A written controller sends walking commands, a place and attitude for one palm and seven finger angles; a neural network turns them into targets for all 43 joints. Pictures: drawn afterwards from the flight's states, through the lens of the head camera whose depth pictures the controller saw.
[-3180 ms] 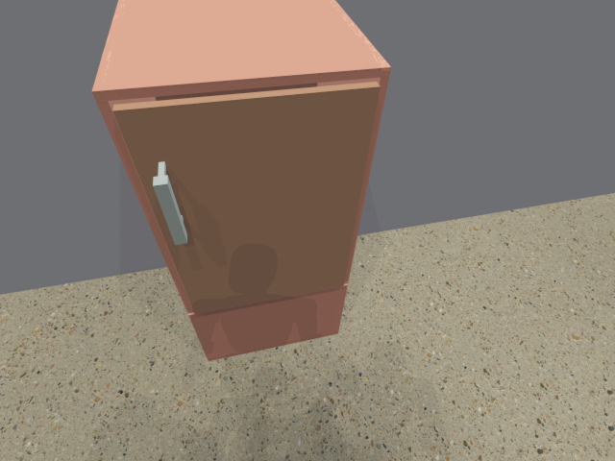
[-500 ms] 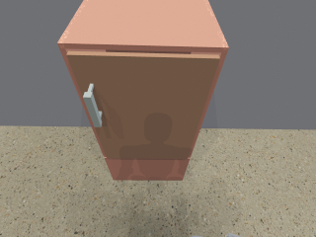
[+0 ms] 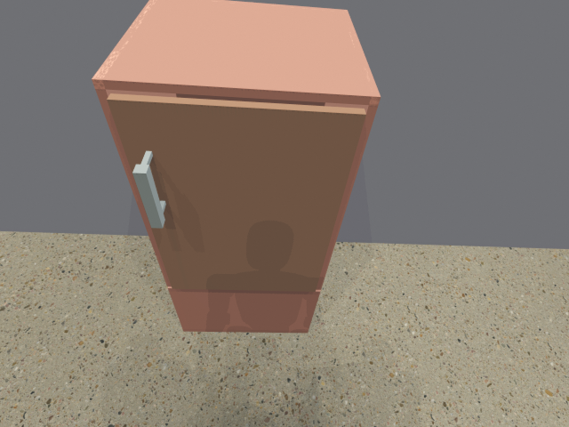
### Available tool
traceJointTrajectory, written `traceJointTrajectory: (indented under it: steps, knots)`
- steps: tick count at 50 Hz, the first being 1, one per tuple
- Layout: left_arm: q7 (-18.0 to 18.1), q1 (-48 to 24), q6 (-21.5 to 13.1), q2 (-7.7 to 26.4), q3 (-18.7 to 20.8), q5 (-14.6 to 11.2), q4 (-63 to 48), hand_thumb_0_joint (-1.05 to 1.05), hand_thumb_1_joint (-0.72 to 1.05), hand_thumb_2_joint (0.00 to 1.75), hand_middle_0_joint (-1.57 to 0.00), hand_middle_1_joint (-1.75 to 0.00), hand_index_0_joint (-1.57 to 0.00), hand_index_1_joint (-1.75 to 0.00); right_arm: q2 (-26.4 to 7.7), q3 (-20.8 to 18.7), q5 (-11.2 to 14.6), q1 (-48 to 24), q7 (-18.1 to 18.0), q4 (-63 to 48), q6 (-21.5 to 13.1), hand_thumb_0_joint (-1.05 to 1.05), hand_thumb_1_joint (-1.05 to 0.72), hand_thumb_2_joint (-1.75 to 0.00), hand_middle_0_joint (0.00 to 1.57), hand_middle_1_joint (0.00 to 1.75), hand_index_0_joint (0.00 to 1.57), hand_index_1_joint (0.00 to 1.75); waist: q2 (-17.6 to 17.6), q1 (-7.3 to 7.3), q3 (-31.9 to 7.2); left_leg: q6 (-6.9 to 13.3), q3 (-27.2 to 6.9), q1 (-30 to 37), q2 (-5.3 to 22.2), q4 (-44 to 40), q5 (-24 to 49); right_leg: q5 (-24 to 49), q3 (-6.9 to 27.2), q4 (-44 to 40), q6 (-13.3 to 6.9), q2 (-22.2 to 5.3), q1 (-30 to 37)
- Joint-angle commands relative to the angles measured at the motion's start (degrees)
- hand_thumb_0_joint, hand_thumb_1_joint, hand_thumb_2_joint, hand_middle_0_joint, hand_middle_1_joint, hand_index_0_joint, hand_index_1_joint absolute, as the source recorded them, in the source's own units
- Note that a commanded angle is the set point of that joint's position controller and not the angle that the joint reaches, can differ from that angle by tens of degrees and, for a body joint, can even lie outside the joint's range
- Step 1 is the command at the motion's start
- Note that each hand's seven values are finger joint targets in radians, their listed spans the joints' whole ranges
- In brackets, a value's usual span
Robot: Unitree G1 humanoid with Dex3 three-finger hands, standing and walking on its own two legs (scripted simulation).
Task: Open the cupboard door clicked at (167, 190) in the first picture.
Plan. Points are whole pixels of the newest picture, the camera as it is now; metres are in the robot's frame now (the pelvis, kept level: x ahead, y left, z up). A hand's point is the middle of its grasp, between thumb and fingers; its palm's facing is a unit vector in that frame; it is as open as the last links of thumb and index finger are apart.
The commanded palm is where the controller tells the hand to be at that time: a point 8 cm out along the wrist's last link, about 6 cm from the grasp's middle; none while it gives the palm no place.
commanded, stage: come to a stop and stand still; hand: left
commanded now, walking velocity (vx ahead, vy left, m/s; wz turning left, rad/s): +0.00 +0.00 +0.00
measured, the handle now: (153, 190) +0.50 +0.29 +0.00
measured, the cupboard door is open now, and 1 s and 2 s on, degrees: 0 0 0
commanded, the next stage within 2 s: look again from close up in 0.50 s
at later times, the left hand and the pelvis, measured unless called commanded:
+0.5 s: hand out of the picture -0.03 +0.19 -0.18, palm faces +0.02 -0.98 -0.19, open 7.4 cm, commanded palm none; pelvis -0.01 +0.02 +0.00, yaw +0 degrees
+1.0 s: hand out of the picture -0.03 +0.16 -0.18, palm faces +0.03 -0.99 -0.14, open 7.4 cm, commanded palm none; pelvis -0.02 +0.01 +0.00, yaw +0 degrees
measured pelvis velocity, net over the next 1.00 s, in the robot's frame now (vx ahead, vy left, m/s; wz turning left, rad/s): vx -0.02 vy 0.01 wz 0.00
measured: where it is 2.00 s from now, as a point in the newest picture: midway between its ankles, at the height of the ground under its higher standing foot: outside the picture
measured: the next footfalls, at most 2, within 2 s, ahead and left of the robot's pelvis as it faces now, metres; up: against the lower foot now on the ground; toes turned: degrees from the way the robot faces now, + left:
none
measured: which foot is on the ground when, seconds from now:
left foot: down 0.00-1.00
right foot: down 0.00-1.00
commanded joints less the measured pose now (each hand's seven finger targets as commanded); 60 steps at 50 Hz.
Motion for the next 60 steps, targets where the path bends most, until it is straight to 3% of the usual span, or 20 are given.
traceJointTrajectory:
  steps: [1,5,9,10,11,12,13,14,16,18,20,21,25,26,32,44,52,59,60]
  knots:
    - [0.1,4.0,-0.8,3.8,0.0,0.0,0.1,0.0,0.9,0.9,-0.2,-0.3,-0.2,-0.3,-6.2,-1.0,0.3,0.1,-0.6,-2.1,-1.3,0.0,-0.9,-0.9,0.2,0.3,0.2,0.3,7.5,0.7,2.9,1.2,-7.8,-7.4,6.8,-11.7,-0.3,1.7,5.0,-4.3,0.2,-4.3,4.3]
    - [0.2,4.8,-1.0,2.9,-0.4,0.0,1.2,0.0,0.9,0.9,-0.2,-0.3,-0.2,-0.3,-5.6,-0.9,0.3,2.0,-0.6,-1.4,-1.2,0.0,-0.9,-0.9,0.2,0.3,0.2,0.3,3.4,0.07,4.8,1.0,-6.8,-6.8,5.7,-11.4,-2.2,0.0,5.8,-5.7,0.3,-4.7,1.8]
    - [0.3,5.8,-1.1,2.2,-0.6,0.2,1.6,0.0,0.9,0.9,-0.2,-0.3,-0.2,-0.3,-5.4,-0.8,0.4,3.3,-0.6,-1.0,-1.3,0.0,-0.9,-0.9,0.2,0.3,0.2,0.3,2.2,-0.3,5.0,1.2,-6.7,-6.1,5.8,-11.7,-2.4,0.0,5.9,-5.6,0.4,-4.7,0.6]
    - [2.8,9.9,-2.9,3.9,-1.3,0.7,2.7,0.0,0.9,0.9,-0.2,-0.3,-0.2,-0.3,-7.7,-0.2,0.7,-2.5,0.3,-5.5,-2.5,0.0,-0.9,-0.9,0.2,0.3,0.2,0.3,6.1,1.63,4.7,-0.6,-2.1,-7.6,5.9,0.7,10.4,18.6,7.5,-0.7,-1.0,-8.1,0.2]
    - [2.2,8.7,-3.9,6.2,-1.3,0.6,2.5,0.0,0.9,0.9,-0.2,-0.3,-0.2,-0.3,-6.2,0.3,0.9,-0.6,0.5,-6.6,-2.6,0.0,-0.9,-0.9,0.2,0.3,0.2,0.3,5.2,-1.29,2.6,-1.2,-2.0,-6.1,3.5,-0.7,11.8,30.3,7.0,0.2,-1.9,-8.9,2.1]
    - [1.9,8.3,-3.8,5.2,-1.2,0.1,1.7,0.0,0.9,0.9,-0.2,-0.3,-0.2,-0.3,-4.2,0.1,0.6,4.3,0.3,-5.5,-2.7,0.0,-0.9,-0.9,0.2,0.3,0.2,0.3,5.2,-1.94,-3.1,-0.6,-2.9,-3.8,3.0,-2.6,6.0,24.5,8.1,1.4,-2.5,-8.8,5.1]
    - [1.6,8.0,-3.8,4.7,-1.4,0.0,1.5,0.0,0.9,0.9,-0.2,-0.3,-0.2,-0.3,-4.8,0.0,0.6,6.0,0.2,-5.1,-2.7,0.0,-0.9,-0.9,0.2,0.3,0.2,0.3,1.9,-2.17,-7.9,-0.1,-3.8,-2.7,3.9,-2.0,6.8,18.4,7.2,1.4,-2.5,-8.0,6.8]
    - [1.4,6.5,-3.4,4.1,-1.6,-0.2,1.0,0.0,0.9,0.9,-0.2,-0.3,-0.2,-0.3,-5.9,-0.1,0.7,5.6,0.2,-5.2,-2.4,0.0,-0.9,-0.9,0.2,0.3,0.2,0.3,-0.2,-2.42,-7.4,0.4,-4.5,-2.8,4.5,-2.6,5.7,9.4,6.5,0.4,-2.3,-7.1,5.7]
    - [1.0,5.3,-2.8,3.7,-1.6,0.0,0.2,0.0,0.9,0.9,-0.2,-0.3,-0.2,-0.3,-6.0,-0.2,0.5,4.3,0.4,-5.9,-2.1,0.0,-0.9,-0.9,0.2,0.3,0.2,0.3,1.1,-2.12,-1.5,0.8,-5.6,-5.1,4.6,-4.7,2.8,-2.0,6.4,-1.5,-2.1,-6.0,0.9]
    - [0.8,5.5,-2.6,2.9,-1.8,0.1,0.1,0.0,0.9,0.9,-0.2,-0.3,-0.2,-0.3,-6.5,0.0,0.3,4.2,0.5,-6.1,-1.9,0.0,-0.9,-0.9,0.2,0.3,0.2,0.3,1.6,-1.89,3.6,1.1,-6.5,-8.3,4.5,-6.6,-0.1,-4.6,6.6,-2.0,-1.9,-5.2,-1.3]
    - [0.7,6.4,-2.5,2.6,-1.8,0.2,0.0,0.0,0.9,0.9,-0.2,-0.3,-0.2,-0.3,-6.6,0.0,0.3,4.4,0.6,-6.4,-1.8,0.0,-0.9,-0.9,0.2,0.3,0.2,0.3,3.1,-1.56,5.9,1.3,-7.1,-10.5,4.3,-8.3,-3.2,-5.2,6.7,-2.1,-2.0,-4.8,-1.5]
    - [0.7,6.6,-2.4,2.9,-1.8,0.2,0.0,0.0,0.9,0.9,-0.2,-0.3,-0.2,-0.3,-6.4,0.1,0.3,4.4,0.5,-6.3,-1.8,0.0,-0.9,-0.9,0.2,0.3,0.2,0.3,4.4,-1.41,6.8,1.3,-7.5,-11.2,4.6,-9.3,-4.2,-4.6,6.2,-1.8,-2.0,-4.6,-1.6]
    - [0.6,7.5,-2.4,2.4,-1.8,0.1,-0.3,0.0,0.9,0.9,-0.2,-0.3,-0.2,-0.3,-6.9,0.3,0.3,5.2,0.6,-6.2,-2.0,0.0,-0.9,-0.9,0.2,0.3,0.2,0.3,2.7,-1.11,6.6,1.4,-7.9,-12.1,4.5,-10.5,-5.1,-2.5,6.0,-1.5,-1.8,-4.5,0.2]
    - [0.6,7.5,-2.4,2.5,-1.8,0.2,-0.4,0.0,0.9,0.9,-0.2,-0.3,-0.2,-0.3,-6.8,0.3,0.3,5.3,0.6,-6.1,-2.1,0.0,-0.9,-0.9,0.2,0.3,0.2,0.3,4.2,-0.92,6.3,1.5,-7.7,-11.8,4.6,-11.0,-4.7,-1.8,5.8,-1.3,-1.7,-4.5,0.6]
    - [0.6,7.3,-2.5,2.2,-1.6,0.1,-0.8,0.0,0.9,0.9,-0.2,-0.3,-0.2,-0.3,-6.6,0.5,0.3,6.0,0.5,-5.5,-2.3,0.0,-0.9,-0.9,0.2,0.3,0.2,0.3,3.1,-0.93,4.8,1.4,-7.3,-10.5,4.3,-10.7,-2.8,-0.2,5.8,-1.9,-1.6,-4.9,1.9]
    - [0.6,7.7,-2.9,1.3,-1.4,-0.1,-0.1,0.0,0.9,0.9,-0.2,-0.3,-0.2,-0.3,-4.9,0.8,0.5,6.8,0.3,-3.0,-2.3,0.0,-0.9,-0.9,0.2,0.3,0.2,0.3,2.3,-1.07,3.4,1.1,-5.8,-7.8,4.0,-9.2,1.1,1.4,6.3,-3.3,-1.7,-5.5,2.5]
    - [0.7,8.1,-2.8,0.7,-1.4,-0.1,0.4,0.0,0.9,0.9,-0.2,-0.3,-0.2,-0.3,-4.3,0.8,0.5,6.9,0.2,-1.9,-2.1,0.0,-0.9,-0.9,0.2,0.3,0.2,0.3,3.1,-1.04,4.6,0.9,-5.3,-7.7,4.1,-9.2,1.0,0.8,6.3,-4.2,-1.7,-5.5,1.8]
    - [0.8,8.6,-2.9,0.4,-1.3,-0.1,0.6,0.0,0.9,0.9,-0.2,-0.3,-0.2,-0.3,-3.8,0.8,0.5,6.8,0.1,-1.4,-2.0,0.0,-0.9,-0.9,0.2,0.3,0.2,0.3,1.8,-1.01,4.5,0.7,-4.8,-6.9,3.8,-8.6,1.4,0.6,6.8,-5.0,-1.8,-5.4,1.6]
    - [2.9,10.9,-3.5,4.1,-1.2,0.6,2.5,0.0,0.9,0.9,-0.2,-0.3,-0.2,-0.3,-7.0,0.4,0.9,-0.4,0.5,-5.5,-2.8,0.0,-0.9,-0.9,0.2,0.3,0.2,0.3,3.1,1.34,4.0,-0.7,-2.3,-8.0,5.4,1.0,8.6,17.0,7.1,-0.3,-1.6,-7.7,0.3]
